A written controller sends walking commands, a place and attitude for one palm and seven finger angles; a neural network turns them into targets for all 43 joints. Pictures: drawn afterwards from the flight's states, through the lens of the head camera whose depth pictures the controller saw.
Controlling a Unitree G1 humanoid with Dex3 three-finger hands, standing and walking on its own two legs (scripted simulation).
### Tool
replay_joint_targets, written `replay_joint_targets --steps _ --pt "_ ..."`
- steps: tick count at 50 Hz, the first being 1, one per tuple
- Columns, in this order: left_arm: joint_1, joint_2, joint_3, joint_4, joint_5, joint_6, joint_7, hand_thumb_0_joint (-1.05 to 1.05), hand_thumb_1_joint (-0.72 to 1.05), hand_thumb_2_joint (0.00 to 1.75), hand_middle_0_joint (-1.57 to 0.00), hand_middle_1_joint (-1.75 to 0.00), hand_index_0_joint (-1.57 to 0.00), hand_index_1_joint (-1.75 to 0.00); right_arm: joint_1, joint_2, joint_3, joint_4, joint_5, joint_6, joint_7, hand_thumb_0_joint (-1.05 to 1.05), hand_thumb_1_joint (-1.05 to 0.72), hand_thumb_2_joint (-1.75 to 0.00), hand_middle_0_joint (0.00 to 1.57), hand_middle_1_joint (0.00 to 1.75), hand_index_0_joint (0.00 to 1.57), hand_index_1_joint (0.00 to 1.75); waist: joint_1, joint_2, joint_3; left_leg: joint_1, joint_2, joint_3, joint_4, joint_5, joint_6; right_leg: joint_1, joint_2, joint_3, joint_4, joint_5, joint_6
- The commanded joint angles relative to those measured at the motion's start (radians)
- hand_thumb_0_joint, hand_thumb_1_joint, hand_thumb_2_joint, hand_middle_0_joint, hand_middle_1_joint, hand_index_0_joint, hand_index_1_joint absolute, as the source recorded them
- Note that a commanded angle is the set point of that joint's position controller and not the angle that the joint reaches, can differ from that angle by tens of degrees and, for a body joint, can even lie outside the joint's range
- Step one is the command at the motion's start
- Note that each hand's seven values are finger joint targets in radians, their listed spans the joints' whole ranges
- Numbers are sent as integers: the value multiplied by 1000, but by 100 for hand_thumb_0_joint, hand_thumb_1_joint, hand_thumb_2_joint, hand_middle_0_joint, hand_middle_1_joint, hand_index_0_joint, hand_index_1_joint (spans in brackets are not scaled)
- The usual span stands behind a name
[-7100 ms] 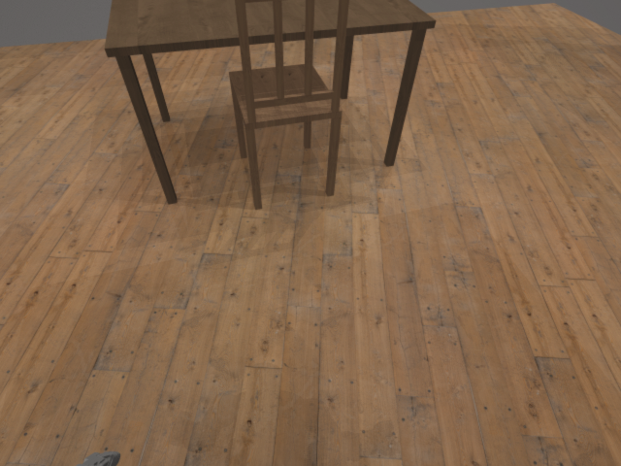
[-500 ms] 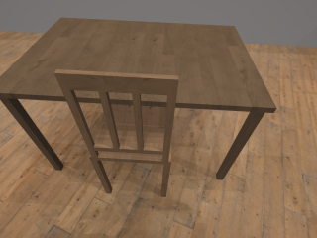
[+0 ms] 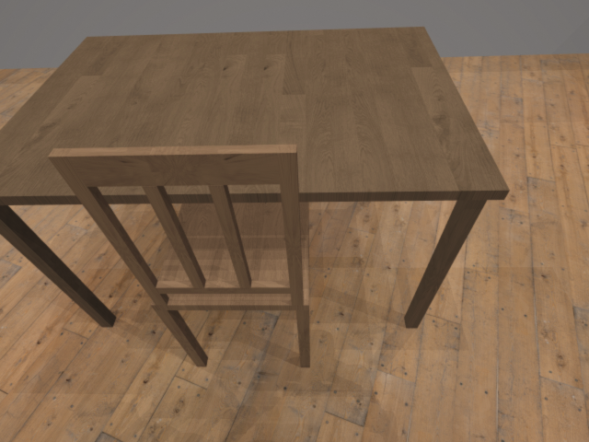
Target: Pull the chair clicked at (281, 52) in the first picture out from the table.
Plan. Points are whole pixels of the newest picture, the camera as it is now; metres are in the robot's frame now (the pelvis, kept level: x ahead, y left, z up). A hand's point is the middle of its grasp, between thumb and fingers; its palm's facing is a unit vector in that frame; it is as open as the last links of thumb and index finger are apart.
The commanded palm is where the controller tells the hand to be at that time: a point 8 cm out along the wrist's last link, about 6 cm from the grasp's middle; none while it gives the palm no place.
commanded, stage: come to a stop and stand still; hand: left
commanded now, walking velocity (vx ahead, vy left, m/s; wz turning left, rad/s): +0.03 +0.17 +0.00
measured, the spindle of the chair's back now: (179, 242) +0.46 +0.26 -0.07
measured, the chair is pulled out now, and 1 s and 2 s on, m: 0.00 0.00 0.00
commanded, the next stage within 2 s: look again from close up in 0.60 s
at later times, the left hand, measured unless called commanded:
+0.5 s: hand out of the picture -0.02 +0.21 -0.17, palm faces +0.06 -0.98 -0.21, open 7.3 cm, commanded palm none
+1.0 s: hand out of the picture -0.01 +0.21 -0.17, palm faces +0.02 -0.97 -0.24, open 7.3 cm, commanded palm none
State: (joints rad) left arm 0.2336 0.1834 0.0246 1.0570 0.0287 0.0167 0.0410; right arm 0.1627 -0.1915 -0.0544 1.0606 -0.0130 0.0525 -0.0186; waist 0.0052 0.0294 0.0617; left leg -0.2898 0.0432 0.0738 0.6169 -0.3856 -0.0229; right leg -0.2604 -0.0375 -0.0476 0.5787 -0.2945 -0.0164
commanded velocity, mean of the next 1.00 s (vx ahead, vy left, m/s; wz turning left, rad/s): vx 0.01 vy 0.02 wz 0.00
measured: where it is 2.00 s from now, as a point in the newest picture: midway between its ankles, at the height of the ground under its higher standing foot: outside the picture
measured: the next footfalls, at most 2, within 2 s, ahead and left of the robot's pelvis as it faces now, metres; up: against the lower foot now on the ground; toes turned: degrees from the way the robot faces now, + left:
left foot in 0.32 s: -0.03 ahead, +0.14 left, +0.00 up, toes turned +3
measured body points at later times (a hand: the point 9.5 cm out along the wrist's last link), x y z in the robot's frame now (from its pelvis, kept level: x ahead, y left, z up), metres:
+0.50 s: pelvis -0.03 +0.02 +0.01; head -0.03 +0.03 +0.46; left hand -0.02 +0.26 -0.15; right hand -0.02 -0.19 -0.15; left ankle -0.07 +0.14 -0.73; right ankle +0.01 -0.11 -0.73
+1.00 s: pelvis -0.02 +0.03 +0.00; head -0.02 +0.03 +0.45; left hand -0.01 +0.27 -0.15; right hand +0.02 -0.21 -0.15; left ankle -0.07 +0.14 -0.73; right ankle +0.01 -0.11 -0.73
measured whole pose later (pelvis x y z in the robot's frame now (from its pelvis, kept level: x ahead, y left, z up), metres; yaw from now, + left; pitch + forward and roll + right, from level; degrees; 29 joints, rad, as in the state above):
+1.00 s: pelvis -0.02 +0.03 +0.00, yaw +1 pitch -1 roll +0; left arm 0.29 0.18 -0.01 1.05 0.02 -0.01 0.05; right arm 0.25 -0.19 -0.03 1.05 -0.02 -0.02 -0.02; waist -0.01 0.01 0.01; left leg -0.17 0.01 0.04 0.54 -0.36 0.01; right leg -0.29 -0.06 -0.05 0.55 -0.24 0.02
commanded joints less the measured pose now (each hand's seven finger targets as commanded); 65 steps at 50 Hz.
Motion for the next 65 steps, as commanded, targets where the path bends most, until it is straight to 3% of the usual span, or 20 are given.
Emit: replay_joint_targets --steps 1,5,8,10,12,14,15,16,17,19,27,34,35,36,38,40,44,50,53,65 --pt "-2 182 35 -50 -2 -20 5 0 90 90 -20 -30 -20 -30 38 -55 -9 -42 3 -3 4 0 -90 -90 20 30 20 30 2 -187 -24 -45 -15 -77 242 -92 -2 -12 -290 282 -298 336 -176" --pt "26 178 45 -55 -2 -20 6 0 90 90 -20 -30 -20 -30 57 -55 -8 -43 5 -9 9 0 -90 -90 20 30 20 30 26 -171 -42 -71 -25 -62 229 -65 -15 69 -267 221 -274 388 -166" --pt "55 192 53 -53 2 -19 9 0 90 90 -20 -30 -20 -30 55 -43 0 -59 5 -19 7 0 -90 -90 20 30 20 30 47 -187 -68 -63 -26 -52 114 -76 -17 134 -271 240 -259 421 -178" --pt "54 194 55 -47 -1 -20 7 0 90 90 -20 -30 -20 -30 74 -37 3 -55 7 -23 4 0 -90 -90 20 30 20 30 47 -192 -93 -23 -32 -37 22 -53 -18 152 -265 235 -253 410 -174" --pt "28 184 53 -44 -4 -17 8 0 90 90 -20 -30 -20 -30 128 -27 10 -37 6 -30 0 0 -90 -90 20 30 20 30 21 -189 -108 76 -35 -30 -124 39 -12 104 -235 216 -237 334 -138" --pt "-11 147 41 -43 -15 -13 6 0 90 90 -20 -30 -20 -30 189 -32 17 -5 5 -45 -5 0 -90 -90 20 30 20 30 -12 -139 -102 216 -14 -38 -293 169 2 10 -163 161 -193 206 -72" --pt "-18 109 34 -47 -17 -11 2 0 90 90 -20 -30 -20 -30 190 -52 15 -1 2 -51 -8 0 -90 -90 20 30 20 30 -8 -76 -95 224 46 -97 -316 211 24 -17 -104 116 -156 122 -38" --pt "-12 78 27 -53 -19 -7 -1 0 90 90 -20 -30 -20 -30 162 -88 14 -13 -4 -53 -10 0 -90 -90 20 30 20 30 12 23 -64 147 115 -162 -318 254 54 -14 -58 76 -146 86 -8" --pt "-12 71 23 -42 -14 -2 -4 0 90 90 -20 -30 -20 -30 114 -92 19 -18 -5 -53 -10 0 -90 -90 20 30 20 30 26 51 -36 67 138 -172 -344 199 66 20 -40 39 -143 59 12" --pt "-5 69 17 -15 -7 3 -5 0 90 90 -20 -30 -20 -30 89 -80 28 -13 -1 -57 -12 0 -90 -90 20 30 20 30 32 127 11 -7 124 -178 -399 158 67 80 -36 15 -123 82 24" --pt "74 57 0 56 -10 -11 -8 0 90 90 -20 -30 -20 -30 157 -52 34 24 4 -61 -15 0 -90 -90 20 30 20 30 20 -6 58 9 71 -142 -385 60 48 77 -58 55 -204 118 17" --pt "115 35 -7 85 -14 -27 -3 0 90 90 -20 -30 -20 -30 207 -24 39 48 9 -73 -20 0 -90 -90 20 30 20 30 5 -21 11 91 64 -113 -343 199 43 77 -70 63 -217 185 12" --pt "36 228 -37 -10 -35 -57 -1 0 90 90 -20 -30 -20 -30 97 -130 18 -58 -20 -61 -5 0 -90 -90 20 30 20 30 -37 12 53 -16 -35 -99 -350 263 63 66 0 22 -70 126 -27" --pt "131 161 -18 -20 -14 -38 8 0 90 90 -20 -30 -20 -30 104 -135 -3 -63 -10 -91 -6 0 -90 -90 20 30 20 30 26 -22 48 -54 69 -118 -285 74 65 34 -44 53 -77 9 -16" --pt "143 107 -29 -26 -10 -50 8 0 90 90 -20 -30 -20 -30 110 -67 6 -68 3 -93 -5 0 -90 -90 20 30 20 30 3 -30 -66 6 21 -111 -209 129 61 45 -73 98 -126 78 -30" --pt "140 109 -27 -36 -16 -55 8 0 90 90 -20 -30 -20 -30 147 -53 12 -58 2 -83 -3 0 -90 -90 20 30 20 30 -16 -80 -103 56 6 -102 -159 140 59 35 -83 133 -165 47 -32" --pt "107 118 -10 -46 -15 -58 10 0 90 90 -20 -30 -20 -30 146 -82 3 -46 5 -86 -8 0 -90 -90 20 30 20 30 -21 -25 -30 39 27 -112 -162 237 62 1 -82 99 -131 161 -29" --pt "103 109 -5 -55 -17 -49 12 0 90 90 -20 -30 -20 -30 128 -86 11 -42 -1 -85 -10 0 -90 -90 20 30 20 30 -7 -30 -71 78 47 -103 -161 399 57 73 -78 66 -86 343 -18" --pt "73 127 1 -64 -17 -44 11 0 90 90 -20 -30 -20 -30 101 -98 8 -45 0 -78 -9 0 -90 -90 20 30 20 30 -8 -44 -18 54 42 -105 -179 341 52 53 -84 67 -99 312 -13" --pt "47 121 -4 -62 -16 -36 5 0 90 90 -20 -30 -20 -30 97 -89 20 -15 1 -74 -1 0 -90 -90 20 30 20 30 -5 -44 -8 60 50 -105 -250 229 49 63 -78 66 -156 194 6"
